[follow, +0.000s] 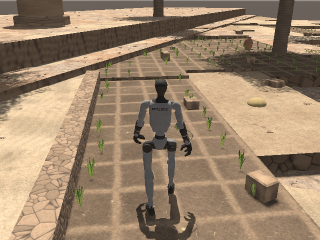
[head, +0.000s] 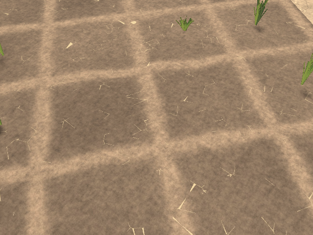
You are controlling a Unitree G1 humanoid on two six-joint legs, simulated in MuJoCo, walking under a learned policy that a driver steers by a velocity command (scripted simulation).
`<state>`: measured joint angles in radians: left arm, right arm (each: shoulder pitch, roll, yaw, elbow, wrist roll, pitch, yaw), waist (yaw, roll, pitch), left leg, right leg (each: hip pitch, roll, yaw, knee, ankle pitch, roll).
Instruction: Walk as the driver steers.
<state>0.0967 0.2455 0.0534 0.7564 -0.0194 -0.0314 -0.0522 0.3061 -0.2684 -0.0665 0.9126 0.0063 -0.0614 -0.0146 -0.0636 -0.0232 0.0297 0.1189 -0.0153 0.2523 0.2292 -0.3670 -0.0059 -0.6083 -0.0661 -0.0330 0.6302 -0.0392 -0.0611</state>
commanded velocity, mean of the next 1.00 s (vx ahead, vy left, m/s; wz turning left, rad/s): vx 0.50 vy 0.00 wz -0.05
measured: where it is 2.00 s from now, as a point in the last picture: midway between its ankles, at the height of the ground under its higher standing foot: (141, 112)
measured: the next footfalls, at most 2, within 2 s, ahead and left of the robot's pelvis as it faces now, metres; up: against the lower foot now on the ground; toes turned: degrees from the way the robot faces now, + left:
right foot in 0.06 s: +0.20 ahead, -0.10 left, +0.00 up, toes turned -5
left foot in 0.56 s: +0.52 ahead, +0.05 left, +0.00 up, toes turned -13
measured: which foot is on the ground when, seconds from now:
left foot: down 0.00-0.06, up 0.08-0.54, down 0.56-1.00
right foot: up 0.00-0.04, down 0.06-0.58, up 0.60-1.00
